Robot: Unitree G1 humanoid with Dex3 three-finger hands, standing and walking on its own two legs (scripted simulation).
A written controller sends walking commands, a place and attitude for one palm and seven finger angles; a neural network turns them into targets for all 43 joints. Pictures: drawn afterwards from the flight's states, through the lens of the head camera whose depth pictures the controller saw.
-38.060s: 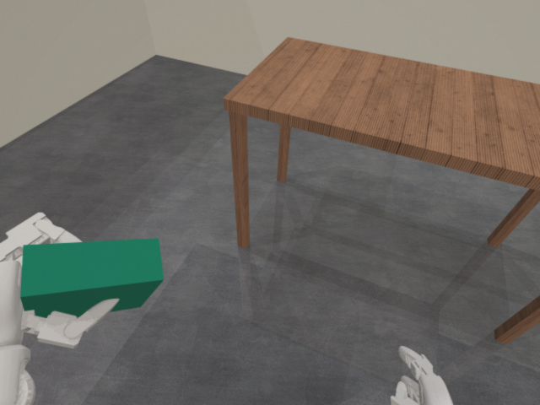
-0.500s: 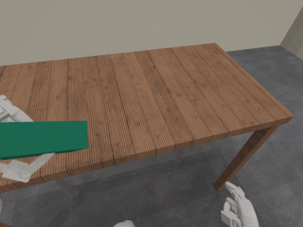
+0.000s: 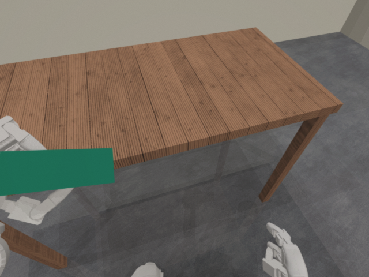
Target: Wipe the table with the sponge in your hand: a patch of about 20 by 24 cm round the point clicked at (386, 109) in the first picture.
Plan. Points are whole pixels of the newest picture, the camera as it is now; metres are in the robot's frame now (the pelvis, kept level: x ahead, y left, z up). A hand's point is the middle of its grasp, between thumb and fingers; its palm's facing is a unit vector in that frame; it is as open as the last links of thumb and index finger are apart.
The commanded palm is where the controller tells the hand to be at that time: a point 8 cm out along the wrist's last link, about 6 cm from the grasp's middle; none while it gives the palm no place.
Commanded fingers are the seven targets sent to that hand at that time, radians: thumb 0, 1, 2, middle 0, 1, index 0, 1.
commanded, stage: stop stepping back and stand still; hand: left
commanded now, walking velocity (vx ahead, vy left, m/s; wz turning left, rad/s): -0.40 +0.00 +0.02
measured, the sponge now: (74, 171) +0.23 +0.19 +0.18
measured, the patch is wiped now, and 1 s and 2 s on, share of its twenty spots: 1.00 1.00 1.00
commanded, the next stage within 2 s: none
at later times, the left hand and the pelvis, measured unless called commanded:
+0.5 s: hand out of the picture +0.01 +0.24 +0.21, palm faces +0.52 -0.79 -0.32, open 9.0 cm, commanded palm -0.04 +0.28 +0.22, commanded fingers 0.00 0.10 1.30 -1.20 -1.60 -1.20 -1.60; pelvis -0.18 -0.01 -0.02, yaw +4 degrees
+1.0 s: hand out of the picture -0.10 +0.19 +0.20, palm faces +0.40 -0.83 -0.39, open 9.0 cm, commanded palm -0.15 +0.24 +0.22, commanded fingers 0.00 0.10 1.30 -1.20 -1.60 -1.20 -1.60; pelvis -0.31 -0.04 -0.01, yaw +0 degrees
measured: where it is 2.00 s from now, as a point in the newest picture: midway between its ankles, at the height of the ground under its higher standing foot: outside the picture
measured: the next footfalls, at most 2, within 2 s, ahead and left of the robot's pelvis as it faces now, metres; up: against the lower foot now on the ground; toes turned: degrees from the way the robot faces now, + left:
left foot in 0.24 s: -0.08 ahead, +0.17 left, +0.00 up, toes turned +6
right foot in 0.46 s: -0.07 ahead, -0.09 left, +0.00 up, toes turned +1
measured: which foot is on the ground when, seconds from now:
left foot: up 0.00-0.22, down 0.24-0.46, up 0.48-0.66, down 0.68-0.94, up 0.96-1.00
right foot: down 0.00-0.24, up 0.26-0.44, down 0.46-0.68, up 0.70-0.92, down 0.94-1.00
